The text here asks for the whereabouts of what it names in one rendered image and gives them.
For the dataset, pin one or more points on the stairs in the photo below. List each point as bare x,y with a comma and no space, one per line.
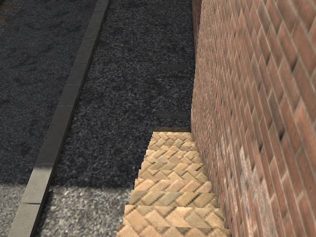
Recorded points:
172,196

